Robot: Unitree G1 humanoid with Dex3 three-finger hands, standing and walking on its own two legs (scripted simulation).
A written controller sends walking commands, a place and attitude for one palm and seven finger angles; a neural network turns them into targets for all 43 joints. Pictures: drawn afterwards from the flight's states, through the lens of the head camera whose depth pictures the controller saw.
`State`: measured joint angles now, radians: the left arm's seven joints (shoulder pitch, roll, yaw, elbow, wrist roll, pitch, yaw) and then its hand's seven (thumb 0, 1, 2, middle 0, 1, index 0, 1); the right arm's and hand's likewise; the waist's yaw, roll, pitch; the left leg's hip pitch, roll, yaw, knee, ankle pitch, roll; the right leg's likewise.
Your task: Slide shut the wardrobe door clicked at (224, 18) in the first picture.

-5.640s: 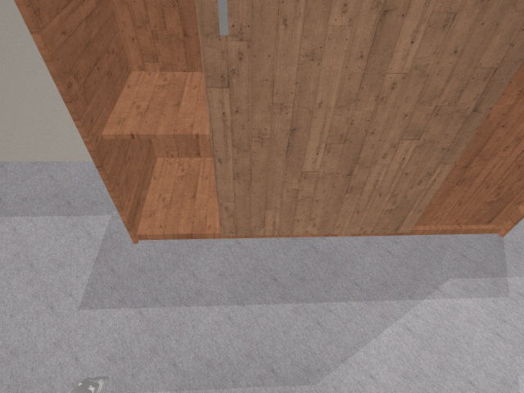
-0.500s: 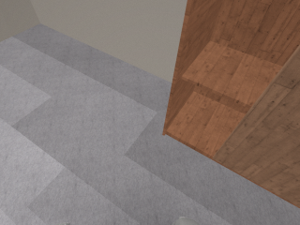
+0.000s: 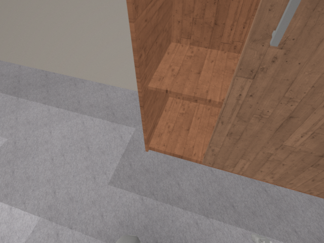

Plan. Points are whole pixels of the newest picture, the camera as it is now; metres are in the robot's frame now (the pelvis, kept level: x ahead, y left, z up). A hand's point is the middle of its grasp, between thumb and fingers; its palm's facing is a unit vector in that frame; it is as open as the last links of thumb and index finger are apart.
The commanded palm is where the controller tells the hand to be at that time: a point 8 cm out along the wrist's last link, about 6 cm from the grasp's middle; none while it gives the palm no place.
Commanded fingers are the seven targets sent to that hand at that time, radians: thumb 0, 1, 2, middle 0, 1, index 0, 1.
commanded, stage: turn to face it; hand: right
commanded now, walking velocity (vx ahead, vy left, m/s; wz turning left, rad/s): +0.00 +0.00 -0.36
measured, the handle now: (287, 12) +0.64 -0.26 +0.25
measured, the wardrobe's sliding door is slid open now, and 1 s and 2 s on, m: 0.38 0.38 0.38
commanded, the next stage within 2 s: take the last steps up to it in 0.24 s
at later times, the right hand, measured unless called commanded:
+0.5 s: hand out of the picture -0.02 -0.17 -0.16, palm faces +0.27 +0.93 -0.23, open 7.4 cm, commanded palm none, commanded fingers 0.00 -0.90 -0.90 0.20 0.30 0.20 0.30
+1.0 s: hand out of the picture +0.10 -0.22 -0.17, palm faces +0.22 +0.96 -0.17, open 7.3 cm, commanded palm none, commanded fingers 0.00 -0.90 -0.90 0.20 0.30 0.20 0.30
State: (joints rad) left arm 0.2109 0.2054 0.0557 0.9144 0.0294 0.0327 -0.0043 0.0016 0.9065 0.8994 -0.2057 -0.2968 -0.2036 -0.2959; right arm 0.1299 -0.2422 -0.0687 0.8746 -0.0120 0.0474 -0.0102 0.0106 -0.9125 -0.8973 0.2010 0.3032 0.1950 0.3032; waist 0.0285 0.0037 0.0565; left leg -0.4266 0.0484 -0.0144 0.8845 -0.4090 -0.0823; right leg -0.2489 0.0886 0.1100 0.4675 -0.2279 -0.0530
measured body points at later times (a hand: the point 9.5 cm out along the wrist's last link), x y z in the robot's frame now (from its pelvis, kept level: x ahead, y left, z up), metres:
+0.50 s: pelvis +0.01 +0.02 +0.00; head +0.03 +0.03 +0.45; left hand +0.13 +0.25 -0.15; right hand -0.04 -0.22 -0.14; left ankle +0.01 +0.13 -0.74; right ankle -0.03 -0.11 -0.70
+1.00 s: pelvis +0.10 -0.04 +0.00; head +0.11 -0.04 +0.45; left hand +0.07 +0.19 -0.15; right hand +0.09 -0.27 -0.16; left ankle +0.22 +0.08 -0.70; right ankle -0.01 -0.10 -0.74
